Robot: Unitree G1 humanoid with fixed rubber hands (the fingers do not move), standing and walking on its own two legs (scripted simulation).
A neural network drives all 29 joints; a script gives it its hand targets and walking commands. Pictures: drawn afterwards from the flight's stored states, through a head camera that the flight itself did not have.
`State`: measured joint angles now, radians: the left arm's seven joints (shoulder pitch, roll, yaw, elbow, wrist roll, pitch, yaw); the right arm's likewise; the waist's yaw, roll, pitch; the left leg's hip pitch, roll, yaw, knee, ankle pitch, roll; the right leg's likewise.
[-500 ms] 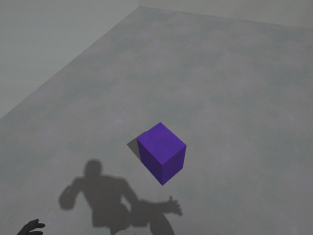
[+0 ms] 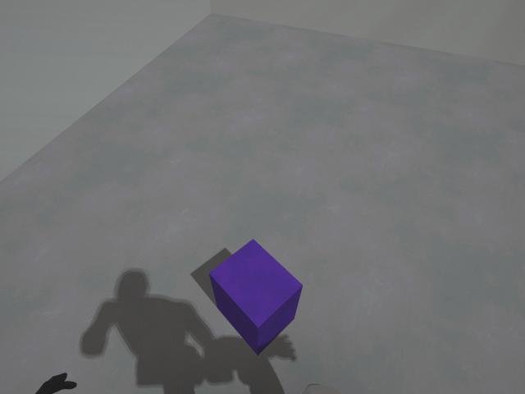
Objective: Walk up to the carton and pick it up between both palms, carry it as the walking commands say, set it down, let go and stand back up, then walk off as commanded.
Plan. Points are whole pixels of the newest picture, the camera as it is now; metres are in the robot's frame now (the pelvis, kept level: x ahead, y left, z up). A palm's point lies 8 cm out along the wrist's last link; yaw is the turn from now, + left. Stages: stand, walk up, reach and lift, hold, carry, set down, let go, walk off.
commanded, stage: walk up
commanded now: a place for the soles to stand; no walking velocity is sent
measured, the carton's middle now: (255, 298) +0.51 +0.01 -0.60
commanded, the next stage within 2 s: none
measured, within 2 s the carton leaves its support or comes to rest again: neither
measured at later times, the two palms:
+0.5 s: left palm (48, 387) +0.17 +0.32 -0.07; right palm (466, 357) +0.19 -0.32 -0.07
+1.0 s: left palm (91, 354) +0.21 +0.27 -0.07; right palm out of the picture +0.15 -0.50 -0.03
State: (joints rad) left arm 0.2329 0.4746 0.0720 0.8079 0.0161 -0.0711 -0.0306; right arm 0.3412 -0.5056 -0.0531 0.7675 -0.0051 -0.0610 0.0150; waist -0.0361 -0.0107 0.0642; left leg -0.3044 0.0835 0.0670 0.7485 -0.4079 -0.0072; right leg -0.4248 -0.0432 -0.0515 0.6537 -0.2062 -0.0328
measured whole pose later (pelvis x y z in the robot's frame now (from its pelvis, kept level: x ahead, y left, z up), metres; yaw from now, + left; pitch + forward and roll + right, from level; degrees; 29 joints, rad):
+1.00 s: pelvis +0.07 -0.10 -0.02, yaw +12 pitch +1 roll +0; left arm 0.00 0.53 0.17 0.66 0.07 0.08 -0.12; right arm 0.41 -0.61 -0.10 0.87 -0.04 -0.08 -0.12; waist -0.05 -0.08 0.11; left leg -0.43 0.08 -0.21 0.80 -0.40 -0.05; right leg -0.50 -0.04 0.07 0.81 -0.36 0.00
